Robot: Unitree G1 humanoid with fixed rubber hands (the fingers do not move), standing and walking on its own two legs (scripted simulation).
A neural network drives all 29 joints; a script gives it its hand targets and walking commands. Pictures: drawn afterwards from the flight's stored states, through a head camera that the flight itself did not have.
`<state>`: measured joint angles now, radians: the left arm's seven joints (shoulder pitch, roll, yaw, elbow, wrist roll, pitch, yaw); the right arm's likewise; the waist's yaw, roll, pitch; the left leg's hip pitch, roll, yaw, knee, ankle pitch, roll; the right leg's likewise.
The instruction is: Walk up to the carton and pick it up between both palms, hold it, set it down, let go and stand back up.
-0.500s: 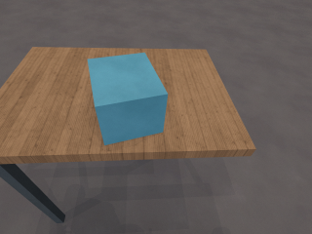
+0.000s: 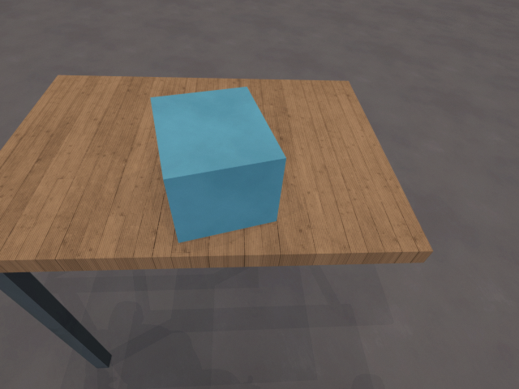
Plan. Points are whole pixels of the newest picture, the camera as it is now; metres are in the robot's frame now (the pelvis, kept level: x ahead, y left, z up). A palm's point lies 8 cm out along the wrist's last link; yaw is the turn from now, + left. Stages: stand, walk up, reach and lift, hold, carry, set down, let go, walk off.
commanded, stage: stand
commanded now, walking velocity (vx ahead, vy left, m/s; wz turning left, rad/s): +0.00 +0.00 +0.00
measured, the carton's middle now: (214, 160) +0.49 +0.09 +0.08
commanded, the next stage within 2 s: none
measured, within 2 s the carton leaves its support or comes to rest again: neither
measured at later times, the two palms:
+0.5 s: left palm out of the picture -0.01 +0.24 -0.14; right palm out of the picture +0.00 -0.23 -0.13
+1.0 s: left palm out of the picture -0.01 +0.24 -0.14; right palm out of the picture +0.01 -0.23 -0.13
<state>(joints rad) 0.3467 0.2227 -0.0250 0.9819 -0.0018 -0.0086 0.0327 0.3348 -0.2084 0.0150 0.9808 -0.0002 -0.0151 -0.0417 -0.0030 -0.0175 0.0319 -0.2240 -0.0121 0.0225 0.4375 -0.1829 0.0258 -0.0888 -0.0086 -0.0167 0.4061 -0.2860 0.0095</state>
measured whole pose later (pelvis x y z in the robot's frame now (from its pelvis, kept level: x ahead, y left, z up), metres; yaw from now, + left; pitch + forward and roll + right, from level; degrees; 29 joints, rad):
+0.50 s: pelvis +0.00 +0.01 +0.00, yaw +0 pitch -1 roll +0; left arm 0.35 0.21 -0.03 1.02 0.00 -0.01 0.04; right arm 0.33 -0.19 0.02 1.02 0.00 -0.02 -0.05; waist -0.01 -0.02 0.03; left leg -0.22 -0.02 0.03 0.42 -0.18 0.04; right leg -0.09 -0.02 -0.01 0.40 -0.29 0.02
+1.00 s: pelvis +0.01 +0.01 +0.00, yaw +0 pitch -1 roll +0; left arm 0.35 0.19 -0.03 1.04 0.00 -0.01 0.05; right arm 0.32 -0.18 0.02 1.05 0.00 -0.02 -0.05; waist 0.00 -0.02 0.03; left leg -0.21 -0.03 0.03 0.41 -0.18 0.03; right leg -0.09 -0.03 -0.01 0.39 -0.29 0.02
